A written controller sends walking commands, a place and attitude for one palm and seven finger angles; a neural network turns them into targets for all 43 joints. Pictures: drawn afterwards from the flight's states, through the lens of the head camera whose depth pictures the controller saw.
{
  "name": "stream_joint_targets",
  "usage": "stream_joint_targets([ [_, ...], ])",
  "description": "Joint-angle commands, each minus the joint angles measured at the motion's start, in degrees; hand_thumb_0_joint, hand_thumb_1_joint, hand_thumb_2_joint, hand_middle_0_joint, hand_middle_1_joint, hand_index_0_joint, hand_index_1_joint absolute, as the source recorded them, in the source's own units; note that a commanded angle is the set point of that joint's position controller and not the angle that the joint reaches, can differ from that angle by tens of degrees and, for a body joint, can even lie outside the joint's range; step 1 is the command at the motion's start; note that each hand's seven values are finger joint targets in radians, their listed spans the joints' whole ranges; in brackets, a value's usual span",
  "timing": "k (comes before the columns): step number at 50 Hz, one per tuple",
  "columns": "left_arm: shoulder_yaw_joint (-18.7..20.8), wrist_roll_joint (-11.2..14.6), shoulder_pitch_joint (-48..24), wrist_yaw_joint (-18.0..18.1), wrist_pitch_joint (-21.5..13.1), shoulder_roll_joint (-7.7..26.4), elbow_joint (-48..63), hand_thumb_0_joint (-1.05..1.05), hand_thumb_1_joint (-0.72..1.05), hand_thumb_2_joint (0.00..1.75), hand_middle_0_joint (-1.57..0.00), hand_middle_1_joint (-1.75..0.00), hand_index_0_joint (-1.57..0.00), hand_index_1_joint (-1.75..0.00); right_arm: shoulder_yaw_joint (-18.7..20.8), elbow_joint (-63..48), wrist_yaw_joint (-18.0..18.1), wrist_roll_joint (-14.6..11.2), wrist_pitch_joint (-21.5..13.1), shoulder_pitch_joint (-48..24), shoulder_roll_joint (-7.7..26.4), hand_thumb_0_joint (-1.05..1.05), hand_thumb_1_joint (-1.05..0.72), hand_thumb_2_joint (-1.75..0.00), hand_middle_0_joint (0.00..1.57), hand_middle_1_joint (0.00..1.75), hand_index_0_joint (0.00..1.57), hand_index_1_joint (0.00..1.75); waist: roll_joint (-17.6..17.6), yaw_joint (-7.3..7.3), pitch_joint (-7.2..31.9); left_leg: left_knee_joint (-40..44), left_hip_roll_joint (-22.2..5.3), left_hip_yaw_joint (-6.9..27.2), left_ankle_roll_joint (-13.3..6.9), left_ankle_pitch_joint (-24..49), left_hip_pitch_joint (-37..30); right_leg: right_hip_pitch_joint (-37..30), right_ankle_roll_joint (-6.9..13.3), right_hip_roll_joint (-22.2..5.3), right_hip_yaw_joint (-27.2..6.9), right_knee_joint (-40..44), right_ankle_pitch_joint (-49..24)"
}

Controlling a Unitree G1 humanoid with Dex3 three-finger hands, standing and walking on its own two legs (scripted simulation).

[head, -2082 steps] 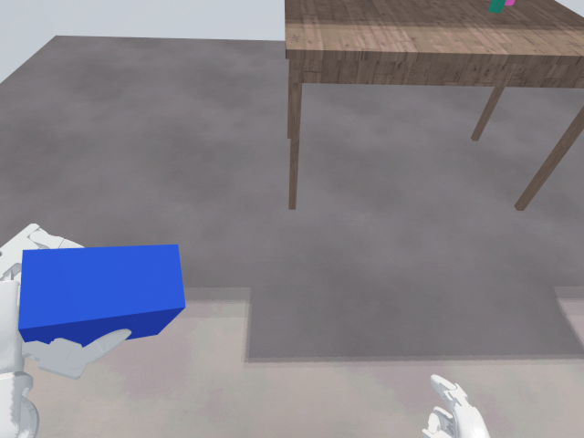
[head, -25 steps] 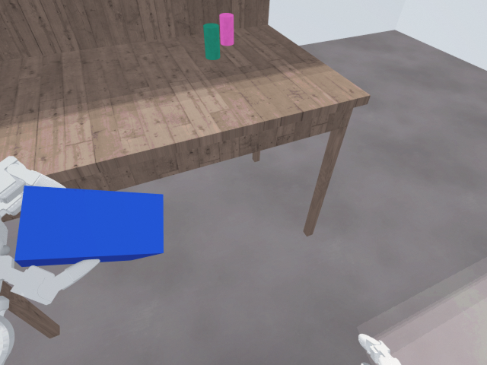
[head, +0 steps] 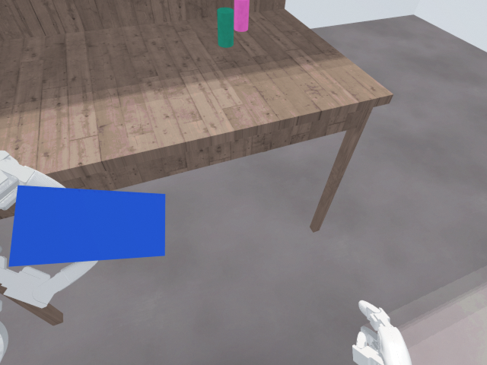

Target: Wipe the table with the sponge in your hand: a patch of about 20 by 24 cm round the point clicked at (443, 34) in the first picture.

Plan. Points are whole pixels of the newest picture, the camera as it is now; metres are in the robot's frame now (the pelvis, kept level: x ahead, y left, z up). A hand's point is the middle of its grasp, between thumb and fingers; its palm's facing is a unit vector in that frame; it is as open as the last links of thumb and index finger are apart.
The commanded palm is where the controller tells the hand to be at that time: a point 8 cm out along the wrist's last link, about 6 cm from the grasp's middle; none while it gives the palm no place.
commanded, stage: stop stepping back and stand still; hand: left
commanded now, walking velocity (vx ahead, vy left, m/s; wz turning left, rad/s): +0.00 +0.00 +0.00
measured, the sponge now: (107, 229) +0.23 +0.18 +0.18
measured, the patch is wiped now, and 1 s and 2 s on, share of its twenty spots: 1.00 1.00 1.00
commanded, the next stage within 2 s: stand and wait in 0.68 s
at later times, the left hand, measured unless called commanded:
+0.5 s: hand (2, 219) +0.21 +0.26 +0.23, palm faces +0.44 -0.82 -0.37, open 10.3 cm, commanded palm +0.16 +0.30 +0.23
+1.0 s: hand (13, 224) +0.21 +0.25 +0.22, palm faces +0.43 -0.82 -0.39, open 10.3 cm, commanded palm +0.15 +0.30 +0.23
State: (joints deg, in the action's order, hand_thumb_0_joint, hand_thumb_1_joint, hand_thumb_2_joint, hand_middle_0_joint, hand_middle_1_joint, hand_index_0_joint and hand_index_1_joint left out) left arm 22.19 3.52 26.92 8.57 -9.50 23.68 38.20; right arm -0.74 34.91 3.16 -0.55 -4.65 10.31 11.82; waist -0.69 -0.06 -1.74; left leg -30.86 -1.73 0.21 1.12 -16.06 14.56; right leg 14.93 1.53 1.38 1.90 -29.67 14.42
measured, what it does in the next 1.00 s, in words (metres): stands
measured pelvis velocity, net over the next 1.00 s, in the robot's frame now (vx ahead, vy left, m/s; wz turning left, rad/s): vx -0.01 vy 0.02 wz -0.02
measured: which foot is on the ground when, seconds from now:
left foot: down 0.00-1.00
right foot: down 0.00-1.00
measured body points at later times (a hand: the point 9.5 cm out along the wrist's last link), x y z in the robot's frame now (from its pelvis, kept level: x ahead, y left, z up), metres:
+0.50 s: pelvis +0.00 +0.02 +0.01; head +0.00 +0.03 +0.46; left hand +0.18 +0.30 +0.25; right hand +0.18 -0.20 -0.07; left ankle +0.00 +0.13 -0.73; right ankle +0.01 -0.10 -0.73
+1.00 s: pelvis -0.01 +0.02 +0.01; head -0.01 +0.01 +0.46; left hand +0.18 +0.29 +0.24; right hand +0.15 -0.22 -0.08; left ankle +0.00 +0.13 -0.73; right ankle +0.01 -0.10 -0.73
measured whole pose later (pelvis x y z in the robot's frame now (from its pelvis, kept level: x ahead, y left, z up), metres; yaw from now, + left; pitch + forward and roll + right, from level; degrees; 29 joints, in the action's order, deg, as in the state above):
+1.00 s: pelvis -0.01 +0.02 +0.01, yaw -1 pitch -1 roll -1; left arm 23.1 3.5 24.9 9.3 -10.0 22.2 32.1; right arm -0.6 36.2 3.0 -0.6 -3.5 10.7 12.5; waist 1.8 0.6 -0.5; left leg -27.1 -1.2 -1.5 -0.4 -13.3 13.3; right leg 13.1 0.0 1.0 0.1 -23.7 10.0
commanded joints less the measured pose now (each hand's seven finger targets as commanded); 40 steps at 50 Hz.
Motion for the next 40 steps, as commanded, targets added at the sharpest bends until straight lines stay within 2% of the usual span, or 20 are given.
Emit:
stream_joint_targets([
  [1,9.02,0.47,-7.36,2.02,-3.15,9.65,7.30,0.00,0.10,1.30,-1.20,-1.60,-1.20,-1.60,2.78,-8.58,0.51,-0.39,-3.03,-5.70,6.99,0.00,-0.90,-0.90,0.20,0.30,0.20,0.30,6.25,0.26,11.70,3.59,-4.39,4.55,-2.54,21.42,-4.37,-7.49,-0.97,-4.37,-5.68,3.64,-17.69],
  [2,8.78,0.54,-7.60,1.81,-2.84,9.24,5.01,0.00,0.10,1.30,-1.20,-1.60,-1.20,-1.60,2.90,-8.46,0.45,-0.51,-2.83,-5.62,7.03,0.00,-0.90,-0.90,0.20,0.30,0.20,0.30,4.00,0.38,11.44,3.25,-4.12,4.34,-2.38,20.80,-4.54,-7.65,-0.99,-4.54,-5.95,4.44,-18.44],
  [4,7.67,0.56,-7.14,1.17,-2.28,8.13,2.51,0.00,0.10,1.30,-1.20,-1.60,-1.20,-1.60,2.89,-8.61,0.27,-0.73,-2.46,-5.44,7.18,0.00,-0.90,-0.90,0.20,0.30,0.20,0.30,1.95,0.66,10.71,3.33,-4.28,4.15,-2.21,22.36,-5.33,-7.53,-1.09,-4.67,-5.54,4.66,-20.81],
  [6,6.75,0.52,-7.45,0.72,-2.14,7.59,2.49,0.00,0.10,1.30,-1.20,-1.60,-1.20,-1.60,2.97,-8.90,0.08,-0.74,-2.03,-5.84,7.37,0.00,-0.90,-0.90,0.20,0.30,0.20,0.30,1.61,0.61,10.21,3.94,-4.30,3.91,-2.22,22.29,-5.30,-7.27,-1.26,-4.56,-4.88,4.93,-20.68],
  [9,5.42,0.39,-7.33,0.30,-2.09,7.16,4.95,0.00,0.10,1.30,-1.20,-1.60,-1.20,-1.60,2.39,-9.66,-0.06,-0.51,-1.82,-6.98,6.98,0.00,-0.90,-0.90,0.20,0.30,0.20,0.30,3.51,0.26,9.31,5.76,-4.60,4.19,-2.39,21.14,-4.69,-6.61,-1.41,-4.27,-4.22,5.13,-18.23],
  [12,6.60,0.33,-7.56,0.60,-2.65,8.90,9.25,0.00,0.10,1.30,-1.20,-1.60,-1.20,-1.60,2.24,-10.08,-0.06,-0.15,-1.80,-7.59,6.93,0.00,-0.90,-0.90,0.20,0.30,0.20,0.30,3.73,-0.21,9.91,7.14,-4.55,4.37,-2.46,18.69,-3.77,-7.15,-1.37,-3.96,-4.06,5.36,-16.09],
  [13,7.66,0.15,-7.98,0.86,-2.89,10.35,11.53,0.00,0.10,1.30,-1.20,-1.60,-1.20,-1.60,2.25,-10.32,0.07,0.01,-1.92,-7.90,7.26,0.00,-0.90,-0.90,0.20,0.30,0.20,0.30,6.56,-0.26,10.17,7.44,-4.37,4.60,-2.40,19.53,-3.95,-7.22,-1.11,-4.01,-4.07,4.75,-16.30],
  [16,8.12,0.32,-6.64,1.35,-3.40,10.30,12.66,0.00,0.10,1.30,-1.20,-1.60,-1.20,-1.60,1.95,-9.66,0.03,0.17,-1.83,-7.72,6.50,0.00,-0.90,-0.90,0.20,0.30,0.20,0.30,7.47,-0.46,11.26,7.56,-4.57,4.34,-2.18,20.14,-4.24,-7.77,-1.11,-3.64,-3.74,4.68,-15.95],
  [18,8.56,0.31,-6.69,1.54,-3.40,10.71,12.23,0.00,0.10,1.30,-1.20,-1.60,-1.20,-1.60,2.03,-9.65,0.12,0.27,-1.90,-7.70,6.88,0.00,-0.90,-0.90,0.20,0.30,0.20,0.30,9.19,-0.29,10.34,8.29,-4.56,4.58,-1.89,18.24,-3.80,-6.96,-0.97,-3.60,-3.66,4.85,-14.29],
  [25,5.99,0.46,-8.82,1.22,-2.65,7.11,3.36,0.00,0.10,1.30,-1.20,-1.60,-1.20,-1.60,2.21,-8.86,0.39,-0.25,-1.42,-6.90,6.93,0.00,-0.90,-0.90,0.20,0.30,0.20,0.30,3.00,0.35,6.86,9.33,-3.97,4.02,-1.78,5.08,-1.62,-4.63,-1.17,-3.71,-5.46,9.16,-7.95],
  [29,4.27,0.01,-10.79,1.06,-2.66,6.39,3.45,0.00,0.10,1.30,-1.20,-1.60,-1.20,-1.60,2.06,-8.93,0.54,-0.18,-1.58,-7.35,6.77,0.00,-0.90,-0.90,0.20,0.30,0.20,0.30,3.91,0.33,5.92,10.10,-3.73,3.89,-2.06,1.34,-1.31,-3.03,-1.07,-3.81,-5.98,10.56,-4.09],
  [32,5.16,-0.23,-10.61,1.34,-2.89,7.74,5.55,0.00,0.10,1.30,-1.20,-1.60,-1.20,-1.60,2.15,-9.03,0.59,0.11,-1.86,-7.52,6.84,0.00,-0.90,-0.90,0.20,0.30,0.20,0.30,2.60,0.00,7.32,9.88,-3.33,3.76,-2.19,1.80,-1.11,-4.19,-1.01,-3.95,-6.19,10.54,-4.58],
  [33,5.99,-0.34,-10.39,1.46,-2.90,8.87,6.28,0.00,0.10,1.30,-1.20,-1.60,-1.20,-1.60,2.25,-9.20,0.65,0.18,-2.04,-7.78,7.17,0.00,-0.90,-0.90,0.20,0.30,0.20,0.30,3.97,-0.03,7.16,10.08,-3.25,3.87,-2.16,1.89,-1.09,-3.81,-0.87,-4.16,-6.31,10.40,-4.12],
  [34,5.59,-0.24,-10.26,1.50,-3.21,8.29,7.40,0.00,0.10,1.30,-1.20,-1.60,-1.20,-1.60,1.97,-8.71,0.57,0.23,-2.05,-7.67,6.48,0.00,-0.90,-0.90,0.20,0.30,0.20,0.30,3.75,-0.07,7.71,10.26,-3.43,3.87,-2.19,1.78,-1.04,-4.44,-0.91,-4.06,-5.97,10.14,-4.18],
  [36,6.15,-0.32,-9.76,1.74,-3.47,8.66,8.04,0.00,0.10,1.30,-1.20,-1.60,-1.20,-1.60,2.02,-8.71,0.50,0.36,-2.15,-7.68,6.65,0.00,-0.90,-0.90,0.20,0.30,0.20,0.30,5.57,-0.12,7.46,10.87,-3.53,3.89,-2.12,1.17,-0.44,-4.49,-0.86,-3.76,-5.82,9.82,-4.00],
  [37,6.93,-0.25,-8.90,1.88,-3.58,9.32,8.17,0.00,0.10,1.30,-1.20,-1.60,-1.20,-1.60,2.01,-8.65,0.53,0.45,-2.22,-7.65,6.52,0.00,-0.90,-0.90,0.20,0.30,0.20,0.30,4.97,-0.18,7.87,10.80,-3.51,4.19,-2.17,1.39,-0.37,-4.93,-0.85,-3.78,-5.81,9.75,-4.32],
  [38,7.54,-0.27,-8.13,1.90,-3.60,9.94,8.32,0.00,0.10,1.30,-1.20,-1.60,-1.20,-1.60,2.14,-8.82,0.55,0.51,-2.33,-7.64,6.92,0.00,-0.90,-0.90,0.20,0.30,0.20,0.30,6.45,-0.11,7.60,10.92,-3.45,4.38,-2.09,2.07,-0.27,-4.91,-0.69,-3.82,-5.70,9.45,-4.72],
  [40,7.50,-0.12,-7.18,1.99,-3.78,9.31,7.62,0.00,0.10,1.30,-1.20,-1.60,-1.20,-1.60,2.08,-8.51,0.47,0.37,-2.28,-7.50,6.49,0.00,-0.90,-0.90,0.20,0.30,0.20,0.30,5.32,-0.07,8.02,10.47,-3.59,4.10,-2.06,3.74,-0.35,-5.58,-0.83,-3.72,-5.50,9.10,-6.40],
])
